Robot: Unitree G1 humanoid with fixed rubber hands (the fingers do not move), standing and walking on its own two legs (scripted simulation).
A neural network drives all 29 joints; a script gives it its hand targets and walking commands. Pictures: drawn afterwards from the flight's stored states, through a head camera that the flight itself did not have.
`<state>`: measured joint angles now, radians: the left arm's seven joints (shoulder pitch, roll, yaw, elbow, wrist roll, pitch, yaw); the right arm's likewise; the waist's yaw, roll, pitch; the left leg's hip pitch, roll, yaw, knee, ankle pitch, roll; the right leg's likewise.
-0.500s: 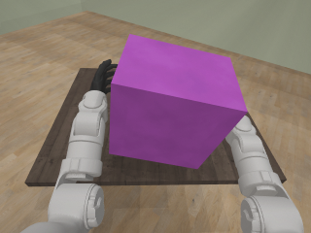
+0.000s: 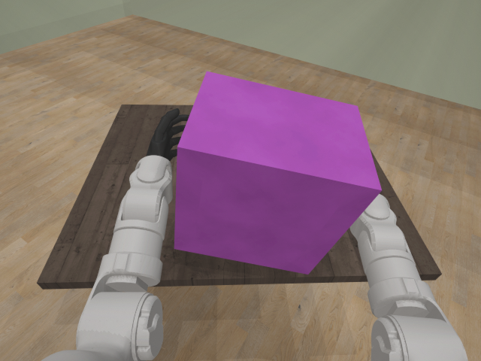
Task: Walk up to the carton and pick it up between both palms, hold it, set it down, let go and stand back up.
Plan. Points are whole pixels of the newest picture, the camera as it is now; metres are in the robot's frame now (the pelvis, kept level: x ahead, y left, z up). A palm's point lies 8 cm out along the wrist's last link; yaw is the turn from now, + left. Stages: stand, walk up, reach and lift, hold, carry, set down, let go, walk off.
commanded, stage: set down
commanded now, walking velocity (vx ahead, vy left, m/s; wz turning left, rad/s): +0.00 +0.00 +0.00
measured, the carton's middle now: (261, 180) +0.39 -0.04 +0.12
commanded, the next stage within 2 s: none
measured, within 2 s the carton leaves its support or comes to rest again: rests again in 1.08 s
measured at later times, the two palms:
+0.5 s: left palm (170, 178) +0.39 +0.11 +0.13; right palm (368, 217) +0.33 -0.23 +0.08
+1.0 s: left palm (164, 197) +0.37 +0.13 +0.10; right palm (364, 225) +0.32 -0.22 +0.07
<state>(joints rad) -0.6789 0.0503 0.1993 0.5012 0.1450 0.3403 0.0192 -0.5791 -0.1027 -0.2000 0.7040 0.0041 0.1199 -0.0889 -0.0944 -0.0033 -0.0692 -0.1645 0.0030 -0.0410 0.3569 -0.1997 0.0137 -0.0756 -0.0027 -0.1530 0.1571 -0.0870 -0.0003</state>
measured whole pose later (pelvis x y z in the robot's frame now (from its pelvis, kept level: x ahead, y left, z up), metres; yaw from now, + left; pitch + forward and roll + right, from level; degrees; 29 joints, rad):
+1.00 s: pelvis +0.01 -0.01 +0.00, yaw +0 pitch -1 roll -1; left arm -0.40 0.03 0.14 0.37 0.13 0.21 0.01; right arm -0.33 -0.07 -0.11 0.57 0.04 0.00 -0.12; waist -0.09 -0.02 -0.02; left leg -0.10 0.01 -0.04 0.32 -0.19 0.00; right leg -0.04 0.00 -0.15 0.18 -0.11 -0.01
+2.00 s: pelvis -0.03 -0.01 -0.01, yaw -6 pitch +7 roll +0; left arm -0.63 0.35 0.00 0.68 -0.35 0.22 0.06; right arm -0.67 -0.32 -0.01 0.73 0.34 0.21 -0.10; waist -0.03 0.01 -0.17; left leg -0.33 0.03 0.05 0.38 -0.17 0.01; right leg -0.34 0.01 -0.06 0.32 -0.09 -0.02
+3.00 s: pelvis -0.02 -0.02 +0.00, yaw -7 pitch -1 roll +0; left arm -0.33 0.42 0.14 -0.08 -0.31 0.75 0.00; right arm -0.35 -0.43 -0.08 0.08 0.45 0.55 -0.08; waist -0.04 -0.03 -0.01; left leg -0.12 0.04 0.07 0.29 -0.16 0.00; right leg -0.14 0.03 -0.04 0.23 -0.07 -0.03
